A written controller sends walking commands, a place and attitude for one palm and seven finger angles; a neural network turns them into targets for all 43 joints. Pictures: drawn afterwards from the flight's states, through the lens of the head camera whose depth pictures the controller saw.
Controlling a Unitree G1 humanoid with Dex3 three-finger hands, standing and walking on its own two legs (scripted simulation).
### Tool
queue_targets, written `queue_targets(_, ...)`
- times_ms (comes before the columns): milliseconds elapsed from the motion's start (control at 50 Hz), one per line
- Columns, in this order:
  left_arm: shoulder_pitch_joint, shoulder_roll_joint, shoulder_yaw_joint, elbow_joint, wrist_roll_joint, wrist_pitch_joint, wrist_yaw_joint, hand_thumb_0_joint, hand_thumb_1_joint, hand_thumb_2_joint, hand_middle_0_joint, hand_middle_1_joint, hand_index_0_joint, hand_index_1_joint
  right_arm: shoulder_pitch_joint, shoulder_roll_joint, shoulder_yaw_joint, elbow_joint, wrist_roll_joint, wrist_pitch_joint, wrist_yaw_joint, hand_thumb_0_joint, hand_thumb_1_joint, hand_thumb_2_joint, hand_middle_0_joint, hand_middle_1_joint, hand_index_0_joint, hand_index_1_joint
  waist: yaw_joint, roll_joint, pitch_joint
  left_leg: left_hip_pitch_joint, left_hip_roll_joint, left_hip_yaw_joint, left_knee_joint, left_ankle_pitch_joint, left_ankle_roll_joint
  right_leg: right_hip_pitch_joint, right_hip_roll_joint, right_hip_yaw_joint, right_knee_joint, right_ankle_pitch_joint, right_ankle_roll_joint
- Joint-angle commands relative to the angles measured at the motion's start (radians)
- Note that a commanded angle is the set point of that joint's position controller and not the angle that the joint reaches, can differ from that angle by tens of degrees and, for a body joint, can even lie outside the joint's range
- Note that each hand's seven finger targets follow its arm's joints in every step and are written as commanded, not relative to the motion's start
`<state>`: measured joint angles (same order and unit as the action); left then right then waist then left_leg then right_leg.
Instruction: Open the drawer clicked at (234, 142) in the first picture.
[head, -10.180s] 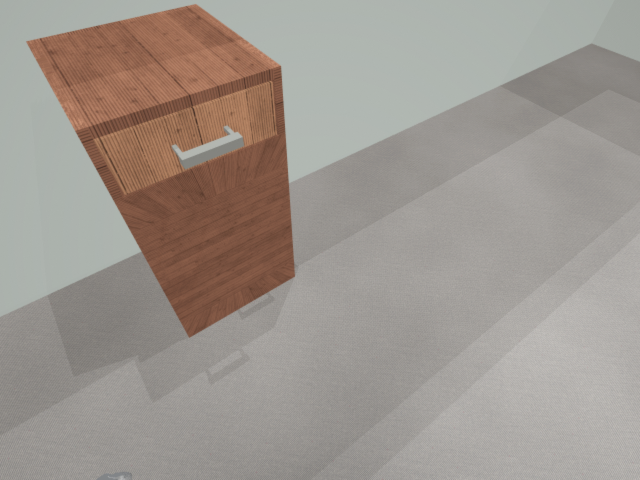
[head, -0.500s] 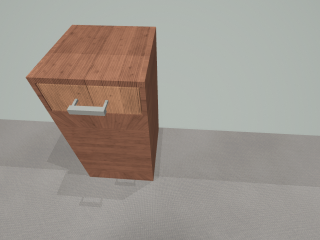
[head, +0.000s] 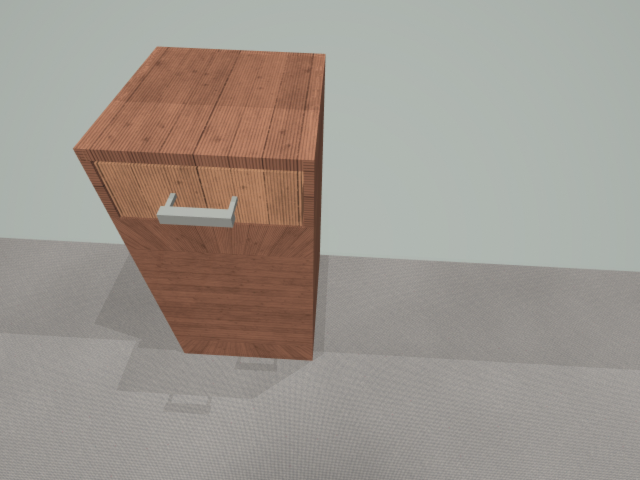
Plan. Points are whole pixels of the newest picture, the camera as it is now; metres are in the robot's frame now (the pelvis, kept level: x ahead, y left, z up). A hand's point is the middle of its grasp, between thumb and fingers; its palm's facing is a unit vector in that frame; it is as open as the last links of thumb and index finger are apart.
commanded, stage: shuffle to correct the standing spot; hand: left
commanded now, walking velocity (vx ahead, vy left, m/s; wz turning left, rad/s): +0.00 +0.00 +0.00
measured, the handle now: (199, 208) +0.58 +0.27 -0.04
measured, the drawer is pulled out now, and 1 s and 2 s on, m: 0.00 0.00 0.00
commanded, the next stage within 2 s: come to a stop and stand still in 0.30 s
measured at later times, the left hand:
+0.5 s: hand out of the picture +0.01 +0.19 -0.19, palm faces +0.10 -0.98 -0.17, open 7.4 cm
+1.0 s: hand out of the picture +0.16 +0.18 -0.17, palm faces +0.06 -0.97 -0.23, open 7.4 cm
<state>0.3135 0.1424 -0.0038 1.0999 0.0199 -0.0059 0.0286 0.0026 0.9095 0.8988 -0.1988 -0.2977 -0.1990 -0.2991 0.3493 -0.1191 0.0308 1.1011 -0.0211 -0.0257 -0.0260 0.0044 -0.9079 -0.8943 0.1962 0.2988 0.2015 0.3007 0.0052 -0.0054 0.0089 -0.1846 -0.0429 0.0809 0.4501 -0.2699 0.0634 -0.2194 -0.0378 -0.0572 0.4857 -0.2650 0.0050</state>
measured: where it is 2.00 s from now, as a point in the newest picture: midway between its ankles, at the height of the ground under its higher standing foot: outside the picture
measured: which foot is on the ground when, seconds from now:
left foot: down 0.00-1.00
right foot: down 0.00-0.46, up 0.48-0.96, down 0.98-1.00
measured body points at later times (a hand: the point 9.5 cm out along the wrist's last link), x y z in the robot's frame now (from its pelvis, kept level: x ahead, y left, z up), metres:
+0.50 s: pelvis +0.06 +0.03 -0.01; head +0.08 +0.05 +0.44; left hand +0.01 +0.25 -0.18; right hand +0.07 -0.20 -0.16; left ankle +0.00 +0.08 -0.74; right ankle +0.00 -0.11 -0.72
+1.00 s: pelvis +0.09 +0.00 -0.01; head +0.13 -0.01 +0.44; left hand +0.15 +0.23 -0.15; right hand +0.08 -0.21 -0.18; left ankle +0.00 +0.08 -0.74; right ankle +0.10 -0.09 -0.74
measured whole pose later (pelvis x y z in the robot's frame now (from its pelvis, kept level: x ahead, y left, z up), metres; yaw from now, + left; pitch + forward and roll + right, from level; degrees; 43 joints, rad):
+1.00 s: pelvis +0.09 +0.00 -0.01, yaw +3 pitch +0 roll +1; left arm 0.16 0.14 0.03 1.00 0.02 0.01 0.04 0.00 0.91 0.90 -0.20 -0.30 -0.20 -0.30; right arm 0.31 -0.13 -0.01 1.08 -0.02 -0.01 -0.05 0.00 -0.90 -0.89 0.20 0.30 0.20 0.30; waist -0.01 0.02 0.09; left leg -0.09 -0.06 0.08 0.47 -0.38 0.06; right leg -0.29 -0.02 -0.05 0.59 -0.27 -0.01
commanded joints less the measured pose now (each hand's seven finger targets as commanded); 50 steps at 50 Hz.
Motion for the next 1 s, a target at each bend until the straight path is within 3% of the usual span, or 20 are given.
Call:
queue_targets(0, 0.064, 0.06, 0.006, -0.02, -0.006, -0.015, 0.004, 0.0, 0.9, 0.9, -0.2, -0.3, -0.2, -0.3, 0.056, -0.113, -0.025, -0.023, 0.006, -0.018, -0.012, 0.0, -0.9, -0.9, 0.2, 0.3, 0.2, 0.3, 0.003, 0.024, 0.052, -0.075, 0.163, -0.174, -0.144, 0.084, 0.013, 0.029, -0.045, 0.059, -0.045, 0.074, -0.038)
queue_targets(40, 0.072, 0.054, 0.005, -0.012, -0.007, -0.015, 0.006, 0.0, 0.9, 0.9, -0.2, -0.3, -0.2, -0.3, 0.059, -0.111, -0.024, -0.014, 0.007, -0.021, -0.014, 0.0, -0.9, -0.9, 0.2, 0.3, 0.2, 0.3, 0.002, 0.03, 0.046, -0.048, 0.16, -0.162, -0.13, 0.148, 0.012, 0.025, -0.047, 0.062, -0.041, 0.094, -0.036)
queue_targets(200, 0.099, 0.08, 0.028, -0.011, 0.008, -0.015, 0.001, 0.0, 0.9, 0.9, -0.2, -0.3, -0.2, -0.3, 0.05, -0.12, -0.032, -0.027, 0.002, -0.001, -0.001, 0.0, -0.9, -0.9, 0.2, 0.3, 0.2, 0.3, 0.016, 0.005, 0.132, -0.154, 0.121, -0.129, -0.067, -0.085, 0.021, 0.006, -0.077, 0.11, -0.02, -0.09, -0.08)
queue_targets(260, 0.143, 0.118, 0.049, -0.006, 0.005, -0.023, 0.007, 0.0, 0.9, 0.9, -0.2, -0.3, -0.2, -0.3, 0.036, -0.102, -0.03, -0.051, 0.0, -0.003, 0.0, 0.0, -0.9, -0.9, 0.2, 0.3, 0.2, 0.3, 0.03, -0.106, 0.107, -0.234, 0.06, -0.056, 0.09, -0.02, -0.006, 0.1, -0.177, 0.239, -0.069, 0.013, -0.129)
queue_targets(320, 0.183, 0.154, 0.071, -0.008, 0.007, -0.025, 0.017, 0.0, 0.9, 0.9, -0.2, -0.3, -0.2, -0.3, -0.004, -0.085, -0.034, -0.077, 0.0, 0.001, 0.0, 0.0, -0.9, -0.9, 0.2, 0.3, 0.2, 0.3, 0.043, -0.181, 0.101, -0.305, 0.048, -0.016, 0.231, -0.136, -0.034, 0.146, -0.32, 0.367, -0.125, 0.207, -0.204)
queue_targets(360, 0.152, 0.158, 0.079, -0.025, 0.013, -0.024, 0.021, 0.0, 0.9, 0.9, -0.2, -0.3, -0.2, -0.3, -0.012, -0.083, -0.037, -0.082, 0.004, -0.002, 0.005, 0.0, -0.9, -0.9, 0.2, 0.3, 0.2, 0.3, 0.031, -0.163, 0.102, -0.25, 0.064, -0.026, 0.156, -0.153, -0.035, 0.11, -0.316, 0.303, -0.082, 0.313, -0.199)
queue_targets(380, 0.11, 0.158, 0.081, -0.038, 0.013, -0.02, 0.02, 0.0, 0.9, 0.9, -0.2, -0.3, -0.2, -0.3, 0.03, -0.08, -0.037, -0.069, 0.006, -0.004, 0.007, 0.0, -0.9, -0.9, 0.2, 0.3, 0.2, 0.3, 0.001, -0.129, 0.077, -0.132, 0.066, -0.022, 0.037, -0.07, -0.032, 0.056, -0.275, 0.225, -0.023, 0.328, -0.165)
queue_targets(400, 0.069, 0.126, 0.073, -0.056, 0.01, -0.012, 0.018, 0.0, 0.9, 0.9, -0.2, -0.3, -0.2, -0.3, 0.103, -0.095, -0.04, -0.039, 0.005, -0.01, 0.008, 0.0, -0.9, -0.9, 0.2, 0.3, 0.2, 0.3, -0.034, -0.01, 0.055, 0.019, 0.093, -0.063, -0.04, 0.137, -0.015, -0.037, -0.167, 0.106, 0.115, 0.293, -0.114)
queue_targets(420, 0.046, 0.08, 0.059, -0.075, 0.003, -0.006, 0.014, 0.0, 0.9, 0.9, -0.2, -0.3, -0.2, -0.3, 0.181, -0.161, -0.053, -0.021, -0.005, -0.015, 0.0, 0.0, -0.9, -0.9, 0.2, 0.3, 0.2, 0.3, -0.058, 0.204, 0.013, 0.151, 0.245, -0.254, -0.04, 0.509, 0.061, -0.188, -0.03, -0.037, 0.323, 0.046, -0.036)
queue_targets(440, 0.016, 0.047, 0.042, -0.089, -0.001, -0.004, 0.021, 0.0, 0.9, 0.9, -0.2, -0.3, -0.2, -0.3, 0.226, -0.166, -0.051, -0.005, 0.001, -0.013, -0.015, 0.0, -0.9, -0.9, 0.2, 0.3, 0.2, 0.3, -0.063, 0.287, 0.014, 0.25, 0.342, -0.335, -0.069, 1.005, 0.114, -0.331, 0.01, -0.018, 0.474, -0.326, -0.007)
queue_targets(460, 0.002, 0.066, 0.044, -0.081, -0.004, 0.005, 0.03, 0.0, 0.9, 0.9, -0.2, -0.3, -0.2, -0.3, 0.206, -0.149, -0.039, -0.005, 0.004, -0.011, -0.029, 0.0, -0.9, -0.9, 0.2, 0.3, 0.2, 0.3, -0.053, 0.231, 0.022, 0.244, 0.345, -0.306, -0.043, 1.264, 0.095, -0.321, -0.024, 0.058, 0.528, -0.335, -0.006)
queue_targets(480, 0.016, 0.067, 0.045, -0.076, -0.007, 0.008, 0.031, 0.0, 0.9, 0.9, -0.2, -0.3, -0.2, -0.3, 0.161, -0.141, -0.033, -0.025, 0.007, -0.014, -0.034, 0.0, -0.9, -0.9, 0.2, 0.3, 0.2, 0.3, -0.031, 0.146, 0.007, 0.236, 0.343, -0.258, -0.043, 1.292, 0.081, -0.292, -0.036, 0.066, 0.549, -0.298, -0.005)
queue_targets(560, 0.026, 0.04, 0.043, -0.055, -0.003, 0.023, 0.022, 0.0, 0.9, 0.9, -0.2, -0.3, -0.2, -0.3, 0.063, -0.139, -0.039, -0.059, 0.007, -0.016, -0.036, 0.0, -0.9, -0.9, 0.2, 0.3, 0.2, 0.3, 0.004, 0.035, 0.038, 0.158, 0.29, -0.162, -0.101, 1.088, 0.081, -0.251, -0.03, 0.049, 0.547, -0.128, 0.015)
queue_targets(660, -0.008, 0.061, 0.054, -0.073, -0.001, 0.038, 0.02, 0.0, 0.9, 0.9, -0.2, -0.3, -0.2, -0.3, 0.062, -0.133, -0.045, -0.049, 0.008, -0.012, -0.046, 0.0, -0.9, -0.9, 0.2, 0.3, 0.2, 0.3, -0.001, 0.1, 0.025, 0.221, 0.281, -0.141, -0.092, 1.149, 0.049, -0.301, 0.011, 0.045, 0.556, -0.052, 0.024)
queue_targets(760, -0.099, 0.074, 0.06, -0.121, 0.0, 0.039, 0.013, 0.0, 0.9, 0.9, -0.2, -0.3, -0.2, -0.3, 0.073, -0.133, -0.058, -0.046, -0.001, -0.003, -0.048, 0.0, -0.9, -0.9, 0.2, 0.3, 0.2, 0.3, -0.023, 0.108, 0.025, 0.26, 0.289, -0.164, -0.069, 1.108, 0.097, -0.334, 0.014, 0.044, 0.501, -0.08, 0.017)
queue_targets(860, -0.122, 0.063, 0.053, -0.149, -0.003, 0.028, 0.013, 0.0, 0.9, 0.9, -0.2, -0.3, -0.2, -0.3, 0.039, -0.148, -0.072, -0.051, -0.004, 0.002, -0.038, 0.0, -0.9, -0.9, 0.2, 0.3, 0.2, 0.3, -0.02, 0.129, 0.011, 0.232, 0.293, -0.162, -0.041, 1.035, 0.114, -0.212, 0.005, 0.027, 0.279, -0.104, -0.01)
queue_targets(900, -0.083, 0.068, 0.053, -0.141, -0.003, 0.017, 0.015, 0.0, 0.9, 0.9, -0.2, -0.3, -0.2, -0.3, 0.035, -0.147, -0.075, -0.05, -0.001, 0.003, -0.032, 0.0, -0.9, -0.9, 0.2, 0.3, 0.2, 0.3, -0.004, 0.093, -0.011, 0.215, 0.289, -0.157, -0.01, 0.98, 0.098, -0.136, 0.009, 0.026, 0.167, -0.051, -0.02)
queue_targets(940, 0.009, 0.08, 0.054, -0.111, 0.002, -0.004, 0.015, 0.0, 0.9, 0.9, -0.2, -0.3, -0.2, -0.3, 0.031, -0.144, -0.073, -0.051, 0.008, 0.001, -0.027, 0.0, -0.9, -0.9, 0.2, 0.3, 0.2, 0.3, 0.036, 0.03, -0.05, 0.158, 0.233, -0.133, 0.092, 0.796, 0.047, 0.028, -0.002, 0.034, -0.045, 0.164, -0.02)
queue_targets(960, 0.047, 0.112, 0.056, -0.092, 0.004, -0.015, 0.019, 0.0, 0.9, 0.9, -0.2, -0.3, -0.2, -0.3, 0.053, -0.12, -0.07, -0.054, 0.015, -0.001, -0.023, 0.0, -0.9, -0.9, 0.2, 0.3, 0.2, 0.3, 0.029, -0.059, -0.09, 0.051, 0.169, -0.12, 0.153, 0.557, 0.007, 0.156, -0.074, 0.133, -0.044, 0.425, -0.053)
queue_targets(980, 0.06, 0.145, 0.056, -0.083, 0.002, -0.023, 0.022, 0.0, 0.9, 0.9, -0.2, -0.3, -0.2, -0.3, 0.069, -0.085, -0.064, -0.057, 0.021, 0.0, -0.021, 0.0, -0.9, -0.9, 0.2, 0.3, 0.2, 0.3, 0.011, -0.172, -0.114, -0.079, 0.081, -0.07, 0.219, 0.096, -0.032, 0.236, -0.236, 0.313, -0.018, 0.736, -0.138)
